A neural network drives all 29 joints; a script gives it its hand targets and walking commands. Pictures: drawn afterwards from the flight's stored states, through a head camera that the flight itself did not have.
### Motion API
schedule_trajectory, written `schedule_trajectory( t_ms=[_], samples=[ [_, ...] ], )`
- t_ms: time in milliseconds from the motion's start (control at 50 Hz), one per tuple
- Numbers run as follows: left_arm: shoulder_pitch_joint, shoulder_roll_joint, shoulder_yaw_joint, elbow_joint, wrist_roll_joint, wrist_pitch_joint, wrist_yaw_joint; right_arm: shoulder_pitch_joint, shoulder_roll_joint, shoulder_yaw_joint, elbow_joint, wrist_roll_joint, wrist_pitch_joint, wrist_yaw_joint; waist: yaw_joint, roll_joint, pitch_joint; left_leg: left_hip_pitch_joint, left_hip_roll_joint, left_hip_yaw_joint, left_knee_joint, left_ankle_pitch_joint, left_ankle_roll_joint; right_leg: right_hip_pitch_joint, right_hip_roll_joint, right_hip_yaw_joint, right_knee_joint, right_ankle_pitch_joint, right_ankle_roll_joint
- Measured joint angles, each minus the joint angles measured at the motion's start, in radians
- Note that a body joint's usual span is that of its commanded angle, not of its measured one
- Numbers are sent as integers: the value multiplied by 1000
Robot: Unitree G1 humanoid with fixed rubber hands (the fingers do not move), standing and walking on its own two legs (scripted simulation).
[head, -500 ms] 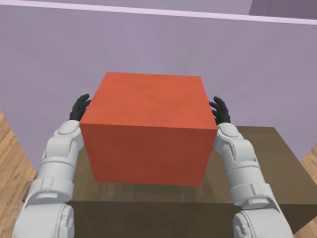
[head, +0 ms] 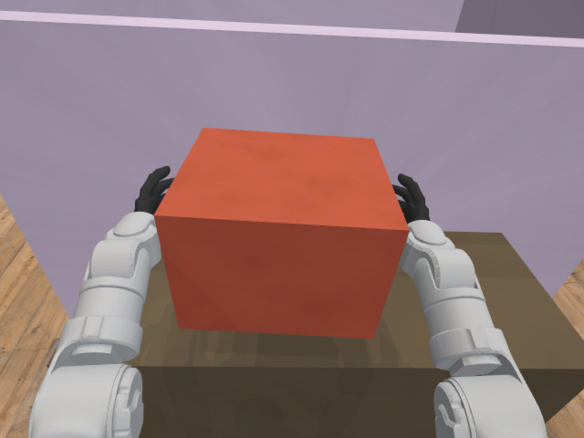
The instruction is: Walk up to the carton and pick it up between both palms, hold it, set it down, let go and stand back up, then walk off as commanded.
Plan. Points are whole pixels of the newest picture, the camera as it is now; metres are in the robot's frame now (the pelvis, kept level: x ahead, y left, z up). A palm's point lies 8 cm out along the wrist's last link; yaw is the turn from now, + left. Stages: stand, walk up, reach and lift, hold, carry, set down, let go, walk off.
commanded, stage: hold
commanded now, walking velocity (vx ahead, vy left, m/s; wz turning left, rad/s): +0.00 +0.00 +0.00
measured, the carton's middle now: (283, 226) +0.40 +0.02 +0.14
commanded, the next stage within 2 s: none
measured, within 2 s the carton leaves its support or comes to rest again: neither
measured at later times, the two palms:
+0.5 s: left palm (146, 221) +0.36 +0.20 +0.18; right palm (418, 226) +0.36 -0.16 +0.19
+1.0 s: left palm (147, 224) +0.35 +0.20 +0.18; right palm (422, 227) +0.35 -0.17 +0.19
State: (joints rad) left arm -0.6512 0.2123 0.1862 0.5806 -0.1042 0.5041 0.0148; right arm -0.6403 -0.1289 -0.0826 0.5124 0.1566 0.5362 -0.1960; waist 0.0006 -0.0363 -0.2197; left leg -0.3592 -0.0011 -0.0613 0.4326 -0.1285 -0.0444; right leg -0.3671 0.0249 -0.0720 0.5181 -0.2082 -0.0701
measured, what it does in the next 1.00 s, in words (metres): stands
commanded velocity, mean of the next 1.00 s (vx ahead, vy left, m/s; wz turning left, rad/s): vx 0.00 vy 0.00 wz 0.00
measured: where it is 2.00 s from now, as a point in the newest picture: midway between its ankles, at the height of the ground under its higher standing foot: outside the picture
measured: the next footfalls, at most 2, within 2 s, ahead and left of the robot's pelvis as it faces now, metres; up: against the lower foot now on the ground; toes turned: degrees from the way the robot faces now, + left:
none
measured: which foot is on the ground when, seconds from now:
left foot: down 0.00-1.00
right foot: down 0.00-1.00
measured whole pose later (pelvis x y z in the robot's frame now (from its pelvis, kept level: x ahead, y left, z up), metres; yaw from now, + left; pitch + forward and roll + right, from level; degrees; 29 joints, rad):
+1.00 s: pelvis -0.01 +0.00 +0.00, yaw +0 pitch +2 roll +1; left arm -0.61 0.20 0.19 0.44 -0.09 0.63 0.03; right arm -0.64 -0.15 -0.08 0.43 0.18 0.64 -0.20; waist 0.00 -0.03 -0.22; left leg -0.35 0.00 -0.06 0.43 -0.11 -0.04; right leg -0.37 0.02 -0.07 0.52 -0.20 -0.07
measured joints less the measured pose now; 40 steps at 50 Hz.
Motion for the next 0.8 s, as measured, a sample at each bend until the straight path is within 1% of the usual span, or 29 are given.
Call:
schedule_trajectory(
  t_ms=[60,140,320,460,680,800],
  samples=[
    [-1,0,0,-3,0,9,-1,-2,-2,0,-13,0,18,-2,0,0,0,0,0,0,0,0,0,0,0,0,0,0,0],
    [15,0,0,-48,0,27,1,-2,-4,0,-44,11,38,-6,0,1,0,0,0,0,0,0,0,0,0,0,0,1,0],
    [34,-1,0,-112,2,76,6,-2,-9,0,-87,25,82,-11,0,5,0,1,0,0,0,4,0,1,0,0,0,4,0],
    [30,-3,0,-113,7,103,8,-2,-10,0,-77,25,93,-9,0,7,0,1,0,0,-1,7,0,1,0,0,0,7,0],
    [40,-11,0,-142,7,111,14,0,-18,0,-100,27,104,-5,0,11,0,2,0,0,-2,12,0,1,0,0,0,11,0],
    [43,-14,0,-145,10,125,19,0,-19,0,-87,27,106,0,0,11,0,4,0,0,-5,15,0,1,0,0,0,12,-1]
  ],
)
